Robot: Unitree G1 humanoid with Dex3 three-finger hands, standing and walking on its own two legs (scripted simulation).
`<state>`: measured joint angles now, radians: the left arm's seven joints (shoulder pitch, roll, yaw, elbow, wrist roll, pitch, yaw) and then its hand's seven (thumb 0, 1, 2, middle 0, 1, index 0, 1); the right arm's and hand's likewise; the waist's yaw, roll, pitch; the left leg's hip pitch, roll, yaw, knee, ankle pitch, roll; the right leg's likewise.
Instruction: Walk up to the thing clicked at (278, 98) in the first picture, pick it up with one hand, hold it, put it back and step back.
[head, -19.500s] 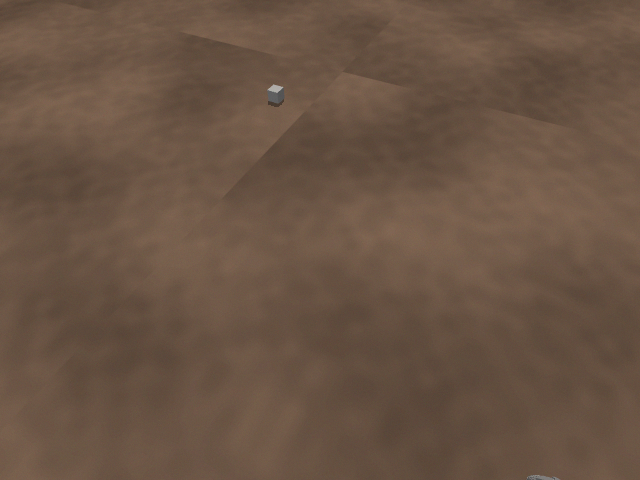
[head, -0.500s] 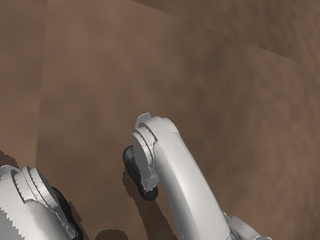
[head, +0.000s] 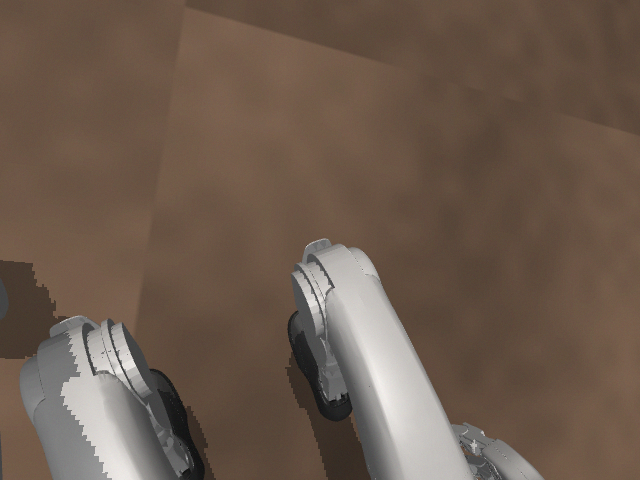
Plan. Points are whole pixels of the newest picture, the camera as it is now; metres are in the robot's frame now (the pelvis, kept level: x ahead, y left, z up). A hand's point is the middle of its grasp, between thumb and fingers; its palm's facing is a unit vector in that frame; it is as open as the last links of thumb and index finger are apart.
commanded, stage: lift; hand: left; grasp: from above
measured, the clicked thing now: out of the picture +0.46 +0.35 -0.20
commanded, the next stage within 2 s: hold in 1.64 s
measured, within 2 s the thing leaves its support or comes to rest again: neither
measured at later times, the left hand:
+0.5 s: hand out of the picture +0.41 +0.34 -0.04, palm faces -0.07 -0.42 -0.90, open 7.3 cm
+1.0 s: hand out of the picture +0.36 +0.30 +0.15, palm faces -0.12 -0.41 -0.90, open 7.1 cm
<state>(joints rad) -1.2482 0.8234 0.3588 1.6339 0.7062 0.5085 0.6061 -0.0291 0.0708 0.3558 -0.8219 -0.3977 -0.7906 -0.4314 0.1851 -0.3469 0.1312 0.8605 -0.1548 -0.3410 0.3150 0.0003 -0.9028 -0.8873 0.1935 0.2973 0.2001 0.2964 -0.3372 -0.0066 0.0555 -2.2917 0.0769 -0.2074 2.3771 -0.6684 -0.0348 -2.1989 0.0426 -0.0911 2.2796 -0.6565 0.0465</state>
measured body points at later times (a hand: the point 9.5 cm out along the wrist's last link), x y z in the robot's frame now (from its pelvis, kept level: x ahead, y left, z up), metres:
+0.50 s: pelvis +0.00 -0.01 +0.06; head +0.20 +0.03 +0.46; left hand +0.41 +0.36 +0.01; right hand +0.07 -0.27 -0.07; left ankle +0.08 +0.14 -0.31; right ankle +0.11 -0.12 -0.31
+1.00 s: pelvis +0.02 -0.01 +0.24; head +0.14 +0.01 +0.67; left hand +0.36 +0.32 +0.21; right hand +0.15 -0.27 +0.11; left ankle +0.08 +0.14 -0.31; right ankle +0.11 -0.12 -0.31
